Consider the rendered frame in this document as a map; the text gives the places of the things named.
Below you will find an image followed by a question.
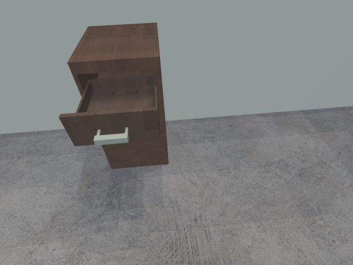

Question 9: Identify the handle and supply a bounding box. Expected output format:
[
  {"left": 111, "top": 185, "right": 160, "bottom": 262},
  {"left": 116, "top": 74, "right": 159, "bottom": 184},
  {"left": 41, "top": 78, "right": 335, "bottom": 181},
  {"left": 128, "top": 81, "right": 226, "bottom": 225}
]
[{"left": 93, "top": 127, "right": 129, "bottom": 145}]

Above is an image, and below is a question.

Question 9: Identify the drawer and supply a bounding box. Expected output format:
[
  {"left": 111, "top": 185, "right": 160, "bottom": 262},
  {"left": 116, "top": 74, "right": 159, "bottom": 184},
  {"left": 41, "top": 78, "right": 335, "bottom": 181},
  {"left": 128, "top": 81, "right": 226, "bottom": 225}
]
[{"left": 59, "top": 75, "right": 160, "bottom": 146}]

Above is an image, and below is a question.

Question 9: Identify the cabinet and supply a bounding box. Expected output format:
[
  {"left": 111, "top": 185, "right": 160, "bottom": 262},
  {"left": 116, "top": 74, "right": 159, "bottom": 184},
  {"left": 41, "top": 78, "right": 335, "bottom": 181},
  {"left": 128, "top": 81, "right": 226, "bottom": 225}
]
[{"left": 67, "top": 23, "right": 169, "bottom": 169}]

